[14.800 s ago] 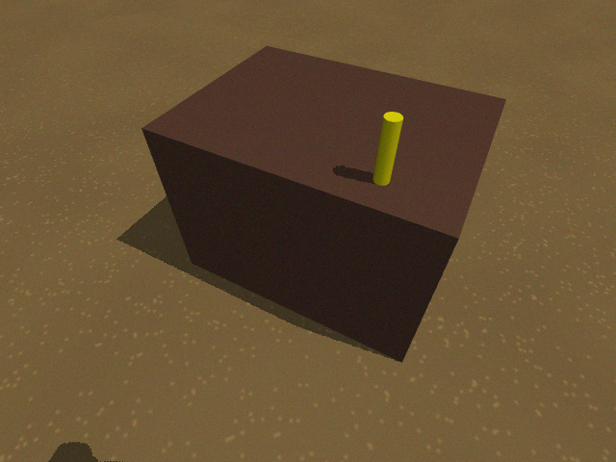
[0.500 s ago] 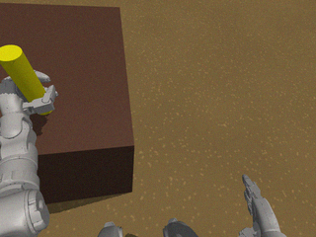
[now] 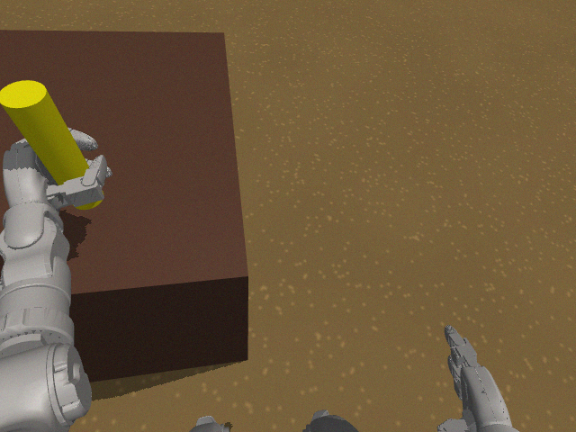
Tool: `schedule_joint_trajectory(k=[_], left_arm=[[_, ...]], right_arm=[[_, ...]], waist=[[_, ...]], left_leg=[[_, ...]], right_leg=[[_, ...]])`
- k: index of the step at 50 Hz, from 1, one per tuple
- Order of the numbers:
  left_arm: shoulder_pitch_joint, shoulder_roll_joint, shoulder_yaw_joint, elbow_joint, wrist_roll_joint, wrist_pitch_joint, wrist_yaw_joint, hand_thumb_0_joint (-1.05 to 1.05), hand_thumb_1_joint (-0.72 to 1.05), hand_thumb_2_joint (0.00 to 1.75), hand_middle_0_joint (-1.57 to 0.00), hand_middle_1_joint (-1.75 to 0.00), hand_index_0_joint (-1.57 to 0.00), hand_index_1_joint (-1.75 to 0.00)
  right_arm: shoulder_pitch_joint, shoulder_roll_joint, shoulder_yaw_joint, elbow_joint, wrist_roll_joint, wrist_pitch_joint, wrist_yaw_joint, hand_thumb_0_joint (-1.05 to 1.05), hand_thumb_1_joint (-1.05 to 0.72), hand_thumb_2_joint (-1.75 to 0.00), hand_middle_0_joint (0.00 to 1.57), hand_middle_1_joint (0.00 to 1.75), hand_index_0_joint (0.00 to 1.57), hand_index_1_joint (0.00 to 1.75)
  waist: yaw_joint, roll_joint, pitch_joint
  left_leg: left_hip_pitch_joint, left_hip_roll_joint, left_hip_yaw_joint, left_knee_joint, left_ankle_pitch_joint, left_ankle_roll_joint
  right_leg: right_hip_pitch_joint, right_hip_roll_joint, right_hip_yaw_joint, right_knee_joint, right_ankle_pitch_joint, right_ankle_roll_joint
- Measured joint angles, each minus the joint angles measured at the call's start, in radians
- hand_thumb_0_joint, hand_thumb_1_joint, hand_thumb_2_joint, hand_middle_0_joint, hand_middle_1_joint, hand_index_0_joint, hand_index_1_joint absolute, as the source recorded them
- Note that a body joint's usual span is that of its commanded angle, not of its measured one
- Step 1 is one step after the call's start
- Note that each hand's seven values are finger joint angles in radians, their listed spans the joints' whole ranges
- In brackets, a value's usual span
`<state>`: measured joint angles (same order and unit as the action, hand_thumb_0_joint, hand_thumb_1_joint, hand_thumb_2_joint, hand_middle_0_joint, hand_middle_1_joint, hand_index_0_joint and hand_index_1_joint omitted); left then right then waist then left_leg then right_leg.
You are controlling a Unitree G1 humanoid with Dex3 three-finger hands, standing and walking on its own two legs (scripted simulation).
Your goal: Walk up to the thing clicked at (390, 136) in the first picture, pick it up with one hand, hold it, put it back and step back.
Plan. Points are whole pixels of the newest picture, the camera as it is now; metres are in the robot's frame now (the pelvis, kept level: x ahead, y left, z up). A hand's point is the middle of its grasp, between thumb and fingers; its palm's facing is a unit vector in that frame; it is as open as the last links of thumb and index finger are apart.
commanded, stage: lift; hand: left
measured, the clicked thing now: (60, 154) +0.48 +0.24 +0.11
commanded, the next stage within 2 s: hold in 1.28 s
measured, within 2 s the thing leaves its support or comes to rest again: neither
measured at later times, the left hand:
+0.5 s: hand (73, 165) +0.43 +0.20 +0.15, palm faces +0.19 -0.98 +0.00, open 5.4 cm
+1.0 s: hand (66, 188) +0.36 +0.18 +0.20, palm faces +0.20 -0.98 -0.02, open 5.4 cm
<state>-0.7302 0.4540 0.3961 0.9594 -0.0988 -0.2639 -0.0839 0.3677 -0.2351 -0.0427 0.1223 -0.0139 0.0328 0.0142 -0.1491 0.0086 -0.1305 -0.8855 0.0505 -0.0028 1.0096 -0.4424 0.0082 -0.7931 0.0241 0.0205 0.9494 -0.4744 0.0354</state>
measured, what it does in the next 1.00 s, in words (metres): stands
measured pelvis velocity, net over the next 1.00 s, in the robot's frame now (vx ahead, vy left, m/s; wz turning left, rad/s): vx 0.00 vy -0.01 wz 0.03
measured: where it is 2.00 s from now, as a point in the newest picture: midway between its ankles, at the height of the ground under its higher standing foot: outside the picture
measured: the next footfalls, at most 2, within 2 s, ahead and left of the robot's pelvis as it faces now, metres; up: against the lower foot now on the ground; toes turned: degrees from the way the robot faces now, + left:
none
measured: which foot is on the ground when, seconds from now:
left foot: down 0.00-1.00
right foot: down 0.00-1.00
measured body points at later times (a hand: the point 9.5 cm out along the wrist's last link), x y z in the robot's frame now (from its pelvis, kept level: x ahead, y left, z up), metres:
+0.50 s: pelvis +0.01 +0.00 +0.02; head +0.05 +0.00 +0.47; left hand +0.41 +0.25 +0.15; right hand +0.17 -0.27 -0.02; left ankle +0.02 +0.11 -0.68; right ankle -0.01 -0.15 -0.68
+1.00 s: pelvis +0.00 -0.01 +0.04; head -0.01 -0.03 +0.49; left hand +0.34 +0.23 +0.20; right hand +0.16 -0.27 -0.02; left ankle +0.02 +0.11 -0.68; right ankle -0.01 -0.15 -0.68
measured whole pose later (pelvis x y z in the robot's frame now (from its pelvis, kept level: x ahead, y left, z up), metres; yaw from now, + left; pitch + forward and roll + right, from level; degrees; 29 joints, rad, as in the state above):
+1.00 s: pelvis +0.00 -0.01 +0.04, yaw +2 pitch +3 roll +0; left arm -0.31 0.23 0.24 0.16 -0.18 0.22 0.01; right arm 0.34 -0.23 -0.08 0.40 0.04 -0.07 -0.07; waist -0.01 0.05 -0.09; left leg -0.44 0.02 0.01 0.73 -0.33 -0.01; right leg -0.38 -0.01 0.02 0.73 -0.40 0.02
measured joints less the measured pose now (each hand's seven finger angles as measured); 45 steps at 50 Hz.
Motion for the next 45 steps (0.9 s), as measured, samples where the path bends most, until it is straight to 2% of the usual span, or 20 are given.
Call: schedule_joint_trajectory(k=[11,26,34,45], left_arm=[[0.081,-0.054,-0.044,-0.123,-0.023,0.056,0.010,-0.04,0.12,1.16,-0.99,-1.12,-1.02,-1.15],[0.253,-0.165,-0.123,-0.433,-0.062,0.217,0.067,-0.04,0.13,1.15,-0.98,-1.11,-1.02,-1.15],[0.334,-0.206,-0.151,-0.598,-0.065,0.320,0.093,-0.04,0.12,1.16,-0.99,-1.11,-1.02,-1.15],[0.397,-0.214,-0.160,-0.754,-0.074,0.435,0.099,-0.04,0.12,1.16,-0.98,-1.11,-1.02,-1.15]], right_arm=[[0.004,-0.001,-0.025,0.042,0.017,-0.003,-0.012,-0.01,0.55,-0.05,0.05,0.05,0.06,0.05],[0.006,0.003,-0.051,0.145,0.047,-0.016,-0.044,-0.01,0.56,-0.04,0.05,0.05,0.06,0.05],[-0.005,0.002,-0.055,0.185,0.054,-0.036,-0.058,-0.01,0.56,-0.04,0.05,0.05,0.06,0.05],[-0.019,0.008,-0.043,0.248,0.058,-0.082,-0.078,-0.01,0.56,-0.04,0.05,0.05,0.06,0.05]], waist=[[0.035,0.009,-0.007],[0.104,0.023,-0.010],[0.122,0.029,0.010],[0.133,0.034,0.039]], left_leg=[[0.086,-0.002,0.009,-0.053,0.009,0.001],[0.256,-0.016,0.022,-0.147,0.027,-0.001],[0.332,-0.021,0.019,-0.192,0.050,-0.006],[0.413,-0.028,0.013,-0.258,0.093,-0.014]], right_leg=[[0.084,-0.003,0.007,-0.054,0.012,0.001],[0.244,-0.019,0.016,-0.132,0.024,0.000],[0.315,-0.024,0.012,-0.162,0.036,-0.004],[0.388,-0.030,0.005,-0.204,0.064,-0.014]])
